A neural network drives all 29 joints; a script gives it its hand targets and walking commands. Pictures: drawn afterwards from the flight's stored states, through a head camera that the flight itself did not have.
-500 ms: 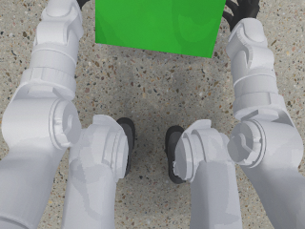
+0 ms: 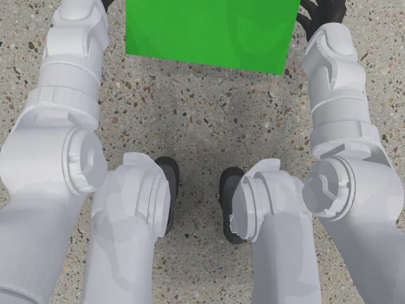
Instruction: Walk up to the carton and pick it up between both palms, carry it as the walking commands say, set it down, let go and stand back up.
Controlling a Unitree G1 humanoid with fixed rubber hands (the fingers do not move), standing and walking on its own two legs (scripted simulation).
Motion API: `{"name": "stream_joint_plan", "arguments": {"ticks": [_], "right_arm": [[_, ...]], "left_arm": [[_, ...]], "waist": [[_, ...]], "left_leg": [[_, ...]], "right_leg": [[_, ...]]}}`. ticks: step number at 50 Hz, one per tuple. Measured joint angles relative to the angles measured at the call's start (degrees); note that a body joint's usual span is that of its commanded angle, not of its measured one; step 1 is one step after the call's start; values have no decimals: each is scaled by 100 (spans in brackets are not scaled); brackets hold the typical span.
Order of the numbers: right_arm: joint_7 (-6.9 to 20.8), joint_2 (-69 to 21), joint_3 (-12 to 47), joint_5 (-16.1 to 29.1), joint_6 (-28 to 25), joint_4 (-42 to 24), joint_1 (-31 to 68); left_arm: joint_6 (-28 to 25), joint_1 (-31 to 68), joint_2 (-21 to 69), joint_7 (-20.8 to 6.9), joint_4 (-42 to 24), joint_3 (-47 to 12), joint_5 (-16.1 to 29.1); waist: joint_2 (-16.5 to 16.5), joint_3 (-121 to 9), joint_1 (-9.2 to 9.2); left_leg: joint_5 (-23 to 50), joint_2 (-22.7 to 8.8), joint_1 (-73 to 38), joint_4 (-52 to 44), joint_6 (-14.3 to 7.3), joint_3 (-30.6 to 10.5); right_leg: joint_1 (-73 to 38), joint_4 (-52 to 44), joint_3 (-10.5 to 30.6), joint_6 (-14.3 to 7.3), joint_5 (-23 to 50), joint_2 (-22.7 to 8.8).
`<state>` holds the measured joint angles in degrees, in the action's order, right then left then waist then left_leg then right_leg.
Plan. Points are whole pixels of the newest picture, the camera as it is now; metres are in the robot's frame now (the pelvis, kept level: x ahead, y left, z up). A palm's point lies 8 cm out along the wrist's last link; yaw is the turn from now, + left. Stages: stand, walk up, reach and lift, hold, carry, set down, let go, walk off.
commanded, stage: set down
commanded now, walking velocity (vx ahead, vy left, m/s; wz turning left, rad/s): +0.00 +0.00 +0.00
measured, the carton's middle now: (208, 16) +0.56 +0.02 -0.25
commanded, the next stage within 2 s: none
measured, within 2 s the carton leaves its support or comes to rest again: rests again in 0.58 s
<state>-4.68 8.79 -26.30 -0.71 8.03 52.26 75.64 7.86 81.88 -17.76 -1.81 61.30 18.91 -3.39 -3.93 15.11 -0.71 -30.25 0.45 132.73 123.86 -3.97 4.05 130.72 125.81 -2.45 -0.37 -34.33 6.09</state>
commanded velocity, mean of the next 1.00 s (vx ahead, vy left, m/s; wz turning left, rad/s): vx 0.00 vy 0.00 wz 0.00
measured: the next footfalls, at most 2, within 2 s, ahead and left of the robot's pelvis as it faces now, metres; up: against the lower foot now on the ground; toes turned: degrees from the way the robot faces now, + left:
none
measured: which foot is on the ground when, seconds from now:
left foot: down 0.00-1.00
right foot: down 0.00-1.00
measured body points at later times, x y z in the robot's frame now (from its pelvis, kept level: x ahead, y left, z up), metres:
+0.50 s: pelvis +0.00 +0.00 +0.00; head +0.36 +0.03 +0.26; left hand +0.54 +0.19 -0.18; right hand +0.54 -0.16 -0.17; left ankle +0.12 +0.09 -0.34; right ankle +0.10 -0.10 -0.34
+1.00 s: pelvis +0.00 +0.00 -0.01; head +0.36 +0.03 +0.25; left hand +0.52 +0.22 -0.21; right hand +0.51 -0.15 -0.20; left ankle +0.12 +0.09 -0.34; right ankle +0.10 -0.10 -0.34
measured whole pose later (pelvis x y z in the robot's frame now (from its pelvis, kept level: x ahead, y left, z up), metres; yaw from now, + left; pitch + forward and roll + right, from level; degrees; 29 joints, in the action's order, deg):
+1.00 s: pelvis +0.00 +0.00 -0.01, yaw +0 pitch +36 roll -1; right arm -8.6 13.4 -9.0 12.4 2.0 64.8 75.9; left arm 0.9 80.4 -23.5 2.2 72.6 10.5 7.9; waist -2.8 19.6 -0.7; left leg -30.2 0.5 131.4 125.9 -4.0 4.3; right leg 128.9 127.8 -2.7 -0.1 -34.7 5.4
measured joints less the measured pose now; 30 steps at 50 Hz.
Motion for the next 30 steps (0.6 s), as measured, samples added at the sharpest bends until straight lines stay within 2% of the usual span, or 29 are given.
{"name": "stream_joint_plan", "arguments": {"ticks": [14, 19, 26, 30], "right_arm": [[26, 0, -36, -6, -176, 129, 14], [26, 102, 144, 58, -336, 320, 36], [-27, 392, 965, 545, -504, 907, 42], [-231, 402, 1391, 932, -582, 1109, 35]], "left_arm": [[-167, -6, -13, -18, 86, 5, -23], [-362, 14, -17, 17, 241, 5, -23], [-554, -56, -84, 174, 803, -164, 10], [-680, -319, -141, 348, 944, -468, 352]], "waist": [[-12, 2, 0], [-17, 2, 0], [-16, 18, 0], [-3, 185, 0]], "left_leg": [[-41, -11, 0, 41, 0, 3], [-43, -13, 0, 50, 0, 4], [-46, -17, -1, 60, 0, 4], [-45, -15, -60, 68, 0, 4]], "right_leg": [[-1, 33, -2, 1, -35, 7], [-1, 39, -2, 6, -35, 8], [-3, 48, -3, 16, -37, 8], [-70, 50, -6, 22, -37, 0]]}}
